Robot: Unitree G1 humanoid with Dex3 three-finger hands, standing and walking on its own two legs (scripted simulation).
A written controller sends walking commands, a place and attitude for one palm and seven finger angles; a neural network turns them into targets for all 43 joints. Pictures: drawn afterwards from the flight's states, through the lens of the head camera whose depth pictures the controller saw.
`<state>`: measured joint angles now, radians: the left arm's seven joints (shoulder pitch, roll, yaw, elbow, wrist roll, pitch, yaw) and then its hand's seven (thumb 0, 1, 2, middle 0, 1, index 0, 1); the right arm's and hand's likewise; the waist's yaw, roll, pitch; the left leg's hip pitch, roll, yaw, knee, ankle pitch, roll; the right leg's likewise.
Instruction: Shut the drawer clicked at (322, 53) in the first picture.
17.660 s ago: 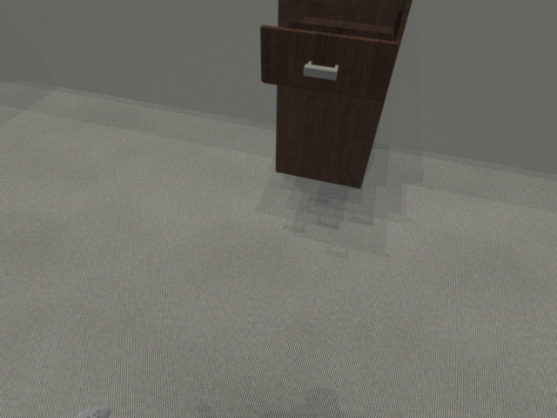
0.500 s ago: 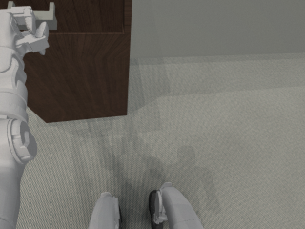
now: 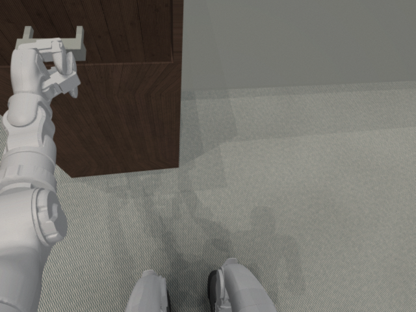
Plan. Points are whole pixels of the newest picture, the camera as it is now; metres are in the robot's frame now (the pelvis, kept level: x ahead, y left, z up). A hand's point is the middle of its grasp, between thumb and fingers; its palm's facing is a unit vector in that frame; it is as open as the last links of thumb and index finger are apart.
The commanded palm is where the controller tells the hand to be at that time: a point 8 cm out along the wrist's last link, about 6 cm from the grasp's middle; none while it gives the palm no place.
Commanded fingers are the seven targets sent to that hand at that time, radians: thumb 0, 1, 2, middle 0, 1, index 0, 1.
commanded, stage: pull the fist back off the drawer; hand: left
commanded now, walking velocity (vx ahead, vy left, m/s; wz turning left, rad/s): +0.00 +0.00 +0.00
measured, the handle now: (53, 40) +0.61 +0.23 +0.07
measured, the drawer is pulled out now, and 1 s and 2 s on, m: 0.00 0.00 0.00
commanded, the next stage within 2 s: draw the hand back to the body in 0.12 s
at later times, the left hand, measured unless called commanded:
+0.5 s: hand (52, 93) +0.46 +0.20 +0.11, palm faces +0.08 -1.00 -0.04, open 3.2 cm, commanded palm +0.41 +0.25 +0.12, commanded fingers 0.00 0.90 0.90 -1.40 -1.60 -1.40 -1.60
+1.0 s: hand out of the picture +0.32 +0.22 +0.18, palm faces +0.31 -0.91 -0.27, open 3.3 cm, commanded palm +0.27 +0.26 +0.20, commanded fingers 0.00 0.90 0.90 -1.40 -1.60 -1.40 -1.60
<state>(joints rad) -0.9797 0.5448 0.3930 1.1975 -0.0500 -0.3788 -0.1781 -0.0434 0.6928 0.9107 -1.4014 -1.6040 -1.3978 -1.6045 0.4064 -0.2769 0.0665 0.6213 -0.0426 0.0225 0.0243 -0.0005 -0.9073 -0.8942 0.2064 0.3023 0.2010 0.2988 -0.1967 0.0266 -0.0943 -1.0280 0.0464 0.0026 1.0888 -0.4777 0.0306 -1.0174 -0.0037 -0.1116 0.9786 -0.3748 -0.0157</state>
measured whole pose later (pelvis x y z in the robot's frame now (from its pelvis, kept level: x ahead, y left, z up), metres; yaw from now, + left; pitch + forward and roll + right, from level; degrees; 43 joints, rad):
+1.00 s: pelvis +0.04 -0.01 +0.08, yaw +1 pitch +0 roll +0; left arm 0.10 0.30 0.17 0.02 -0.07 -0.07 0.08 0.02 0.89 0.90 -1.40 -1.60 -1.40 -1.60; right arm 0.18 -0.25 0.04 0.59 0.03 -0.05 -0.07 0.01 -0.91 -0.89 0.20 0.30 0.20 0.30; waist 0.04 0.05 -0.01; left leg -0.19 0.01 0.05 0.51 -0.32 0.02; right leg -0.23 -0.01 -0.07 0.50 -0.27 -0.01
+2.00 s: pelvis +0.02 +0.01 +0.08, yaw -1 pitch -1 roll -1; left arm 0.59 0.35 0.34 -0.47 -0.04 -0.19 0.10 0.01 0.89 0.90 -1.41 -1.60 -1.40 -1.60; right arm 0.20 -0.24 -0.02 0.58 -0.01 -0.05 -0.06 0.01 -0.91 -0.89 0.21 0.30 0.20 0.30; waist 0.00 0.05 0.03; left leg -0.18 0.00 0.09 0.44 -0.25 0.04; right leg -0.22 -0.01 -0.03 0.40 -0.17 0.01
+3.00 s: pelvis -0.08 +0.01 +0.06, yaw +3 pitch +0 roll -3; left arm 0.58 0.43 0.44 -0.59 0.02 -0.31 0.14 0.01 0.88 0.90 -1.41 -1.60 -1.41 -1.60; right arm 0.23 -0.20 -0.04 0.58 -0.01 -0.10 -0.07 0.01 -0.91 -0.89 0.21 0.30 0.20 0.30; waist -0.04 0.01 0.04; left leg -0.47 0.01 0.00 0.65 -0.19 0.07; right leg -0.43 0.08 0.04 0.77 -0.24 0.02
